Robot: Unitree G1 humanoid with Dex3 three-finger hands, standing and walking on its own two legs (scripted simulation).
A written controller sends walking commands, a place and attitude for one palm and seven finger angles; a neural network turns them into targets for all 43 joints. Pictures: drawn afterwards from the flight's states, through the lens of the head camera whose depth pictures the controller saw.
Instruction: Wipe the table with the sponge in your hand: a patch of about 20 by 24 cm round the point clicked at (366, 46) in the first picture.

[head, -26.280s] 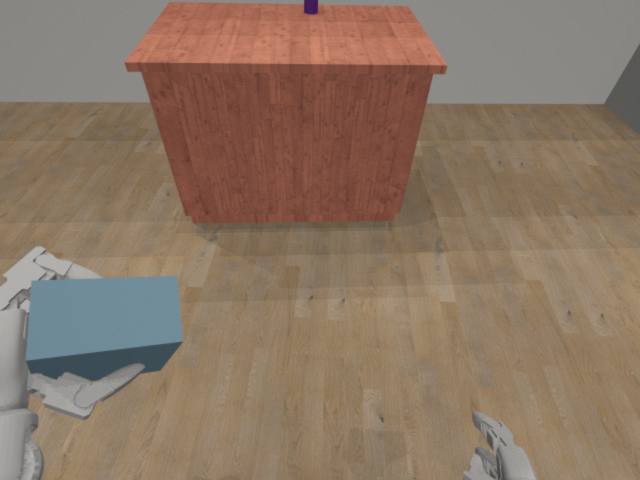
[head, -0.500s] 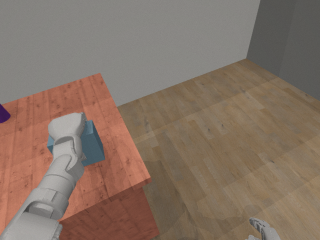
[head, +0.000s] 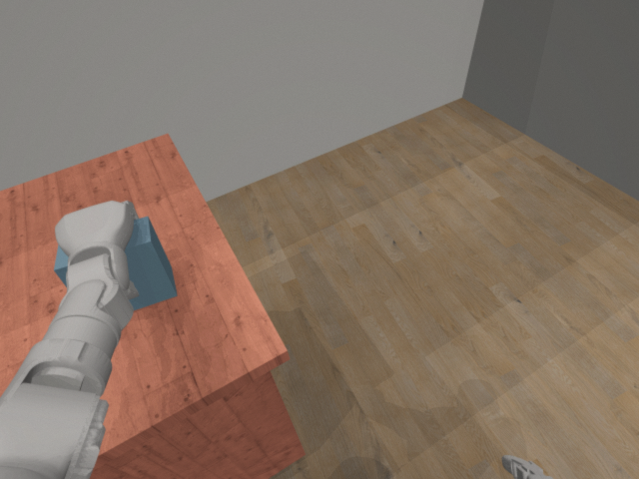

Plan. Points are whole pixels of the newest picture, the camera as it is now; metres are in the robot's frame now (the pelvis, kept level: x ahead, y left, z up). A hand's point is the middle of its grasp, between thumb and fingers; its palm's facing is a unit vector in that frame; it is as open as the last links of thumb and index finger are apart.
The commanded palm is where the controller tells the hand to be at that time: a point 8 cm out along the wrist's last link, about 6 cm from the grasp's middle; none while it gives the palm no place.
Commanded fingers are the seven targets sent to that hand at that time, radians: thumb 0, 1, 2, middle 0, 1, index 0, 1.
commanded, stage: wipe forward along the third lane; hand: left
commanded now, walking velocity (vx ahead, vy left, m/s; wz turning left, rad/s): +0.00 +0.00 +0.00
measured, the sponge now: (126, 278) +0.39 +0.30 +0.03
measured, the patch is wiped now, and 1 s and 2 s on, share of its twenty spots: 0.95 1.00 1.00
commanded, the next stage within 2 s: wipe back along the third lane in 0.12 s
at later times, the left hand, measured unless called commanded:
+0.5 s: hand (111, 244) +0.42 +0.31 +0.07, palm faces -0.03 -0.02 -1.00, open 10.5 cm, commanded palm +0.38 +0.30 +0.11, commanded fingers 0.00 0.10 1.30 -1.20 -1.60 -1.20 -1.60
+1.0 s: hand (111, 259) +0.39 +0.30 +0.07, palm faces +0.05 -0.06 -1.00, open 10.5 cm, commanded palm +0.34 +0.28 +0.11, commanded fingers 0.00 0.10 1.30 -1.20 -1.60 -1.20 -1.60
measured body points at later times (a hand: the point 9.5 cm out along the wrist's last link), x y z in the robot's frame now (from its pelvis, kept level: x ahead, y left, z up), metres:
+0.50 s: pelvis +0.02 +0.04 +0.00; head +0.04 +0.01 +0.45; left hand +0.42 +0.31 +0.12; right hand +0.12 -0.22 -0.14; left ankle +0.01 +0.16 -0.73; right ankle -0.01 -0.03 -0.73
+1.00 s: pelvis +0.04 +0.09 +0.01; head +0.04 +0.07 +0.46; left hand +0.38 +0.30 +0.12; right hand +0.29 -0.10 -0.08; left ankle +0.01 +0.16 -0.73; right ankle -0.01 -0.03 -0.73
